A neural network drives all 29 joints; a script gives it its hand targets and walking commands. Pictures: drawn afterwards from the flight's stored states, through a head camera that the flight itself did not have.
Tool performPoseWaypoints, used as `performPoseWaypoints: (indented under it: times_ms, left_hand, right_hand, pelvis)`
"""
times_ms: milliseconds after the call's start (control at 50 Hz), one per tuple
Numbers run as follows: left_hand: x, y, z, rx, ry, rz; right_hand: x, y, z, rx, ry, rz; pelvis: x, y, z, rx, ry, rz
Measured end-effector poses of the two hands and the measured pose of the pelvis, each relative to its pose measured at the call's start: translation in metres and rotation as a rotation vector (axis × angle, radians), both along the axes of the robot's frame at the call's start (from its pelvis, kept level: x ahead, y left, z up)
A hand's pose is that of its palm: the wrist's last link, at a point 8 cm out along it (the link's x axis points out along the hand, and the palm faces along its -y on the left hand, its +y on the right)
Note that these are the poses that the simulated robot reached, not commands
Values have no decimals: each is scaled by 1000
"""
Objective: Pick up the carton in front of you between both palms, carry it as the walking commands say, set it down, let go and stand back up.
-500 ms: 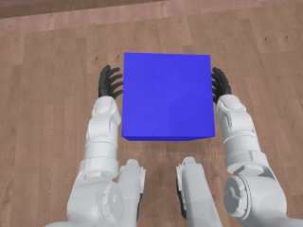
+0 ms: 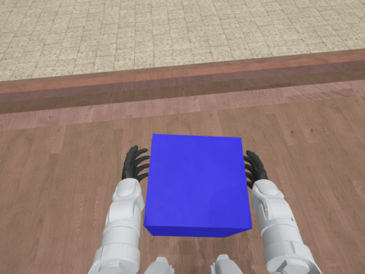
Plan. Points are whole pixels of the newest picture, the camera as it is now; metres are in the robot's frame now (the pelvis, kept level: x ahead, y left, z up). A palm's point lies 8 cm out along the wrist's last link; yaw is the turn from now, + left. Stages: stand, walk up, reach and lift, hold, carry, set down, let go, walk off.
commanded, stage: reach and lift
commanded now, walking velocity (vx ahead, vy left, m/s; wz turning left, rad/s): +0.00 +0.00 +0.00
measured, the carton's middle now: (192, 191) +0.34 +0.00 -0.11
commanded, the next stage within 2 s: hold in 1.44 s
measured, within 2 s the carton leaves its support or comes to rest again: neither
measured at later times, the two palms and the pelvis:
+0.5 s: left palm (107, 164) +0.32 +0.15 +0.11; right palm (278, 176) +0.30 -0.15 +0.09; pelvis +0.03 +0.00 +0.08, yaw +0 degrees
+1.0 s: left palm (106, 160) +0.32 +0.15 +0.12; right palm (283, 172) +0.30 -0.15 +0.11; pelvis +0.02 +0.00 +0.08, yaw +0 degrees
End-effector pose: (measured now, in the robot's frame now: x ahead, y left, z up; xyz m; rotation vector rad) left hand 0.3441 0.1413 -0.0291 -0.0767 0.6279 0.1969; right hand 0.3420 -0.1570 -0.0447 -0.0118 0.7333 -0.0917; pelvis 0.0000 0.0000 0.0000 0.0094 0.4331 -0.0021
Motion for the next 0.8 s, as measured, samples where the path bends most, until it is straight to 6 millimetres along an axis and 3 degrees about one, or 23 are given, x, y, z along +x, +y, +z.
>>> performPoseWaypoints:
  times_ms: [260, 460, 620, 800]
  left_hand:
    - [-14, 6, 74, 16, 0, -47]
    - [-23, 9, 131, 60, -29, -101]
    - [-34, 9, 135, 68, 28, -110]
    - [-30, 7, 143, 58, 3, -94]
  right_hand:
    - [-26, 6, 72, 11, -3, -43]
    - [-38, 9, 132, -20, -35, -42]
    - [-51, 10, 137, -36, 21, -28]
    - [-46, 8, 141, -16, -4, -38]
  pelvis:
    - [18, -1, 56, -10, -217, 3]
    - [28, 3, 79, -14, -404, 2]
    - [17, 5, 81, -14, -489, -4]
    - [9, 2, 80, -14, -493, -8]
